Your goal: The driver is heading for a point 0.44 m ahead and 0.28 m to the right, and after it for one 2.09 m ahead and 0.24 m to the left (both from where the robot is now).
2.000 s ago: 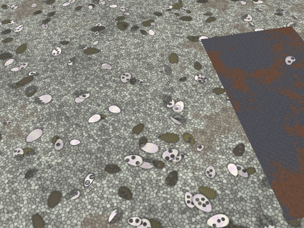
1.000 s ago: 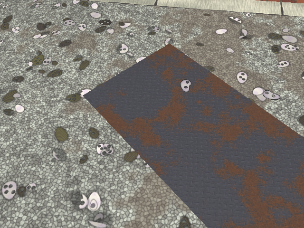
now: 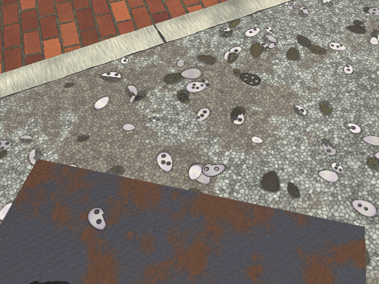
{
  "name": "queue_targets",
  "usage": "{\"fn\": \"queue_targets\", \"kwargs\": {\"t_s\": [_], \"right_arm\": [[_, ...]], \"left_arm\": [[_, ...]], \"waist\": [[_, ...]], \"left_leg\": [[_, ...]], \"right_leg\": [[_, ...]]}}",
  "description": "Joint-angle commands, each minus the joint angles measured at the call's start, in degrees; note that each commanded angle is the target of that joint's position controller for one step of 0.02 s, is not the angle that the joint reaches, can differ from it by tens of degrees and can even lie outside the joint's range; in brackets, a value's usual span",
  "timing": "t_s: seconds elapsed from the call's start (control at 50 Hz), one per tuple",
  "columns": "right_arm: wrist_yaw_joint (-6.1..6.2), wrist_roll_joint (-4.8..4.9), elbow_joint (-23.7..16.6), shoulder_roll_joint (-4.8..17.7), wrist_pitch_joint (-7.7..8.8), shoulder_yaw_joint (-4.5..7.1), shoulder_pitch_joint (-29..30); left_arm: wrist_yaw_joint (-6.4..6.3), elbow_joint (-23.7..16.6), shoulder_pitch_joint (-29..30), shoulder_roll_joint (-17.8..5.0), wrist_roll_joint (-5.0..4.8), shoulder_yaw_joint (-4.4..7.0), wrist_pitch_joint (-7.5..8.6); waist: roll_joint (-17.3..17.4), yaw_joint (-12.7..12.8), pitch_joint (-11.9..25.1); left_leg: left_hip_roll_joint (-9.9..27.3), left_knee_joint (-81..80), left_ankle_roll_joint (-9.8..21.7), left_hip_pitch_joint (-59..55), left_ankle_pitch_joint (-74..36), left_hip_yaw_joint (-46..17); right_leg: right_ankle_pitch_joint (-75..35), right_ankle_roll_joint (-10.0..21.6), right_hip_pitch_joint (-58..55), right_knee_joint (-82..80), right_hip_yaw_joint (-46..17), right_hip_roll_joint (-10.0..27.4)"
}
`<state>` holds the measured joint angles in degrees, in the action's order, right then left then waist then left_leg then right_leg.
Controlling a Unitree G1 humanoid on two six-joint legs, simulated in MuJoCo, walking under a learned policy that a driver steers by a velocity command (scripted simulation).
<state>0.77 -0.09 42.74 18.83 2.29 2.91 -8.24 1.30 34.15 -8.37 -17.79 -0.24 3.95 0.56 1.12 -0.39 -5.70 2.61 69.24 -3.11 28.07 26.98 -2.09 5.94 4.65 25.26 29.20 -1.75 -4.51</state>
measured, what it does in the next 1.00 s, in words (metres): walks ahead: left foot, then right foot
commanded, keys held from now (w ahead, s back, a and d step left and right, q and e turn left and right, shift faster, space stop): e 0.08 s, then w+e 0.42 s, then w+q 0.50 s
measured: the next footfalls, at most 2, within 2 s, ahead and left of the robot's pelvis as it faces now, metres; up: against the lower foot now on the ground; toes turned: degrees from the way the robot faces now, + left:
left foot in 0.32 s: +0.19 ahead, +0.15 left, +0.00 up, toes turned -16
right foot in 0.74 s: +0.35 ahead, -0.21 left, +0.00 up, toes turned -18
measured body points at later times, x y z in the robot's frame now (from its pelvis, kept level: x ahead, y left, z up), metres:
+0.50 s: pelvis +0.15 +0.03 +0.01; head +0.17 +0.05 +0.46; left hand +0.39 +0.25 -0.08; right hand +0.14 -0.26 -0.08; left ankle +0.15 +0.16 -0.73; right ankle +0.15 -0.12 -0.65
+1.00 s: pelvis +0.37 -0.10 +0.02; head +0.39 -0.11 +0.46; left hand +0.50 +0.16 -0.10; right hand +0.44 -0.40 -0.09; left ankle +0.46 +0.04 -0.65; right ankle +0.31 -0.20 -0.73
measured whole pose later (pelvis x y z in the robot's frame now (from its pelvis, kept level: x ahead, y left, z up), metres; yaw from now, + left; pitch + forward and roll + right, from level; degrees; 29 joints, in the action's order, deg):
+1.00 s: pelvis +0.37 -0.10 +0.02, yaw -11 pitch +1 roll -2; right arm -0.1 1.6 42.6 18.6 1.7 4.2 -13.9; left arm 0.7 44.8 -17.3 -14.9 0.7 4.0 5.3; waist 3.2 1.7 -0.9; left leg 6.0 61.3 -1.1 37.7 11.3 -3.0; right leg 12.5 1.5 5.7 17.1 7.5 -1.0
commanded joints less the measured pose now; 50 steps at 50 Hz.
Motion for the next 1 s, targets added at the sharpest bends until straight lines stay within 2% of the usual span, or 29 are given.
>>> {"fn": "queue_targets", "kwargs": {"t_s": [0.02, 0.08, 0.12, 0.16, 0.24, 0.28, 0.3, 0.32, 0.34, 0.36, 0.38, 0.4, 0.46, 0.54, 0.6, 0.64, 0.68, 0.7, 0.72, 0.74, 0.76, 0.78, 0.8, 0.82, 0.84, 0.86, 0.9, 0.94, 1.0], "right_arm": [[0.82, -0.58, -2.21, 6.0, -0.88, 1.72, -6.14], [1.29, -0.92, -2.93, 4.49, -1.49, 1.23, -4.1], [0.94, -0.61, -3.69, 3.88, -1.68, 0.96, -1.79], [0.41, 0.0, -4.89, 3.92, -1.39, 0.93, 1.47], [-0.46, 0.53, -6.05, 4.63, 0.8, 1.34, 3.64], [-0.71, 0.87, -5.3, 4.15, 1.79, 1.71, 0.24], [-0.64, 0.75, -4.4, 4.48, 2.11, 2.13, -2.68], [-0.25, -0.1, -3.63, 7.27, 2.26, 2.91, -7.95], [-0.23, -1.73, -2.91, 11.93, 1.94, 3.85, -11.78], [-0.56, -1.51, -2.73, 11.85, 2.33, 4.26, -11.05], [-0.23, -0.4, -3.51, 8.38, 2.41, 3.44, -8.67], [0.1, 0.11, -3.93, 6.34, 2.29, 2.88, -7.33], [0.65, -0.43, -3.63, 4.86, 2.34, 2.21, -7.83], [0.11, -0.57, -1.45, 4.86, 2.61, 2.15, -11.69], [-0.33, 1.01, -0.06, 6.78, 1.96, 2.38, -12.19], [-0.58, 1.73, 0.77, 8.55, 1.63, 2.79, -14.06], [-0.67, 2.23, 1.67, 9.8, 1.27, 3.11, -15.11], [-0.64, 2.37, 2.04, 10.31, 1.04, 3.2, -14.92], [-0.53, 2.59, 2.2, 10.09, 0.94, 3.02, -14.24], [-0.5, 2.28, 2.27, 8.26, 1.15, 2.37, -14.76], [-0.62, 0.27, 0.22, 3.56, 1.59, 0.57, -14.56], [-0.52, 0.98, -1.38, -1.91, 2.53, -0.93, -20.16], [-0.45, 2.67, -0.65, 4.81, 3.01, 0.96, -16.69], [-0.58, 3.2, -1.92, 6.32, 3.03, 1.68, -12.72], [-0.42, 2.59, -1.81, 5.58, 2.78, 1.63, -11.03], [-0.44, 1.86, -1.85, 4.92, 2.32, 1.81, -10.33], [-0.81, 2.1, -1.1, 2.44, 0.78, 1.64, -12.21], [-0.9, 1.92, -1.67, 0.9, -0.3, 1.43, -11.21], [-1.24, 1.42, -3.53, 0.14, -0.48, 1.08, -7.05]], "left_arm": [[-1.0, -3.89, 0.52, -8.97, 0.86, 2.77, 0.44], [-2.08, -2.94, -0.11, -9.53, 0.36, 2.99, -0.04], [-2.74, -2.78, -0.11, -9.09, -0.38, 2.84, -0.68], [-2.83, -2.79, -0.2, -9.41, -0.49, 2.81, -0.8], [-2.3, -1.73, -2.87, -9.33, -0.47, 2.67, -0.62], [-2.17, -1.61, -2.26, -8.36, -0.64, 2.19, -0.79], [-2.24, -1.56, -2.2, -6.89, -0.59, 1.72, -0.84], [-2.29, -1.67, -2.83, -3.25, -0.48, 0.64, -0.69], [-2.21, -3.99, -2.26, -1.16, -1.22, 0.03, -0.03], [-2.04, -5.34, -0.1, -5.33, -0.96, 0.85, 0.84], [-1.83, -4.53, -0.15, -7.86, -0.78, 1.69, 0.91], [-1.71, -3.11, -1.5, -7.93, -0.56, 2.04, 0.68], [-0.96, -2.91, -0.38, -5.17, -0.74, 1.72, 0.84], [-0.49, -3.7, 2.82, -1.32, -0.69, 0.34, 1.37], [0.6, -4.61, 7.55, 0.46, -0.38, -0.79, 2.54], [1.37, -4.86, 10.1, 0.02, -0.72, -0.83, 3.28], [1.81, -4.9, 9.84, -1.79, -1.21, -0.23, 3.86], [1.76, -4.32, 7.51, -3.1, -1.38, 0.39, 4.08], [1.43, -2.7, 2.13, -4.79, -1.26, 1.41, 4.17], [0.75, -0.37, -5.8, -7.59, -0.86, 2.86, 4.08], [-0.33, 1.07, -16.7, -12.09, 0.41, 4.04, 3.61], [-0.51, 1.6, -17.71, -15.22, 1.16, 4.14, 3.26], [-0.42, 1.94, -16.85, -9.92, 0.85, 2.85, 3.46], [-0.49, 2.71, -13.79, -7.27, 0.13, 1.87, 3.66], [-0.43, 2.96, -10.3, -5.25, -0.01, 1.22, 3.93], [-0.28, 3.26, -7.3, -3.55, 0.24, 0.83, 4.2], [-0.3, 4.07, -4.22, -1.92, 0.91, 0.73, 5.19], [-0.52, 5.31, -3.19, -2.32, 0.87, 1.11, 6.07], [-1.06, 6.98, -3.28, -3.78, 1.0, 1.64, 6.28]], "waist": [[-5.13, -2.15, 13.65], [-5.28, -1.62, 14.63], [-6.03, -0.73, 15.08], [-8.48, 0.68, 12.71], [-9.51, 2.25, 10.74], [-9.35, -0.26, 9.76], [-8.04, -1.96, 9.16], [-1.83, -3.52, 11.29], [10.75, -3.36, 9.63], [12.18, -3.02, 5.07], [9.25, -2.47, 2.74], [7.65, -1.93, 2.59], [6.58, -2.57, 2.17], [5.18, -3.97, 2.52], [5.65, -4.41, 1.09], [5.94, -5.18, 0.51], [7.1, -3.86, 0.66], [7.65, -1.8, 1.75], [7.04, 1.9, 4.85], [5.6, 5.83, 10.59], [-1.96, 10.03, 21.29], [-18.02, 6.29, 28.94], [-12.53, 8.14, 24.01], [-11.79, 7.04, 15.95], [-8.71, 5.31, 12.24], [-8.89, 3.54, 9.11], [-9.29, 0.69, 7.09], [-6.71, -0.47, 4.73], [-4.79, -0.17, 2.38]], "left_leg": [[0.8, -2.85, -1.07, 1.75, -3.97, -1.51], [-0.56, -10.27, -2.5, 1.69, -7.06, -1.89], [-0.7, -15.83, -2.5, 1.35, -11.47, -2.59], [-1.44, -22.08, -1.93, 1.38, -13.41, -3.01], [-3.24, -31.99, 0.01, -3.55, -10.49, -2.67], [-3.58, -39.6, 1.62, -11.51, -12.47, -1.65], [-2.23, -43.98, 2.85, -17.64, -13.57, -1.87], [7.06, -47.4, 6.2, -26.84, -7.99, -10.36], [17.52, -55.03, 12.36, -31.5, 7.13, -28.46], [21.62, -57.72, 16.03, -28.49, 15.02, -37.47], [19.51, -57.33, 15.16, -27.42, 14.28, -32.37], [16.51, -57.13, 13.05, -27.62, 9.85, -26.63], [12.74, -59.0, 10.78, -25.74, -6.04, -13.6], [11.12, -60.41, 12.22, -24.67, -17.69, -4.99], [9.78, -60.54, 12.61, -21.98, -21.86, -1.86], [10.75, -60.11, 12.88, -21.08, -23.3, -2.51], [12.73, -58.27, 12.44, -22.97, -26.28, -4.55], [13.3, -56.0, 11.77, -23.54, -31.2, -4.82], [11.96, -50.15, 10.39, -22.84, -39.84, -2.98], [8.87, -39.64, 8.45, -19.02, -43.46, -0.24], [5.57, -20.62, 5.76, -6.58, -26.01, 1.82], [-2.76, -3.25, 3.09, 10.29, 6.6, -0.23], [-0.49, 3.52, 3.15, 14.87, 5.15, -5.41], [1.81, 4.16, 3.74, 17.99, 0.15, -4.16], [3.73, 2.29, 3.7, 16.3, -4.61, -3.42], [4.89, -0.04, 3.44, 14.66, -8.12, -3.39], [5.87, -1.44, 2.97, 9.79, -11.92, -3.58], [5.85, -3.4, 2.17, 10.46, -13.86, -3.69], [5.55, -12.26, 1.67, 12.36, -21.48, -3.74]], "right_leg": [[-24.13, 11.92, -9.97, -9.65, -16.44, 14.28], [-22.3, 11.36, -8.95, -8.92, -15.98, 12.84], [-1.81, 10.14, -8.42, -10.57, -17.7, 11.2], [16.18, 9.46, -7.29, -13.01, -21.45, 10.63], [21.93, 8.94, -7.92, -11.18, -25.76, 11.0], [25.63, 7.43, -4.93, -8.63, -26.74, 9.3], [27.78, 5.61, -1.17, -5.24, -25.44, 6.99], [32.14, 2.21, 6.2, 6.83, -20.14, 3.05], [30.32, -0.34, 19.08, 20.32, -8.44, -4.07], [25.69, -1.48, 25.65, 28.1, -8.5, 1.39], [21.32, -2.42, 26.89, 31.29, -8.3, 3.43], [17.98, -3.53, 26.46, 33.06, -7.39, 4.09], [8.91, -5.19, 24.66, 35.41, -5.0, 6.05], [2.41, -6.35, 20.82, 27.26, -3.3, 6.66], [-1.19, -6.16, 13.42, 13.76, 1.38, 7.11], [-0.33, -5.92, 7.96, 8.0, 3.22, 5.8], [1.53, -4.63, 3.9, 3.25, 2.62, 4.96], [1.98, -3.62, -0.43, 0.83, 2.69, 4.25], [0.63, -2.09, -9.08, -2.46, 3.42, 3.11], [-0.52, -0.42, -22.02, -2.57, 2.65, 3.93], [-0.65, 3.47, -40.65, 0.11, -10.65, 17.13], [11.75, 11.08, -50.41, -7.15, -35.26, 29.51], [17.36, 10.21, -44.53, -10.76, -35.25, 27.74], [15.38, 8.37, -38.44, -11.48, -25.86, 25.77], [10.96, 7.15, -32.0, -13.02, -20.01, 23.12], [7.16, 6.63, -26.76, -15.06, -15.33, 21.01], [1.11, 6.33, -20.55, -18.7, -8.79, 19.43], [-5.02, 6.75, -18.0, -20.82, -3.98, 19.63], [-8.32, 6.29, -17.93, -22.02, 2.19, 19.1]]}}
Keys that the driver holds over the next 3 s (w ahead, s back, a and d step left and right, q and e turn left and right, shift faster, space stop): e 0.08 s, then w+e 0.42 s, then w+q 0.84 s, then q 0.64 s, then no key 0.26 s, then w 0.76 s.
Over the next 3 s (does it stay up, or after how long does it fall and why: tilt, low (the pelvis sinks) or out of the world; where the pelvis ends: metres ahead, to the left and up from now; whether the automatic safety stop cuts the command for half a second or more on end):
stays up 0.99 0.04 0.00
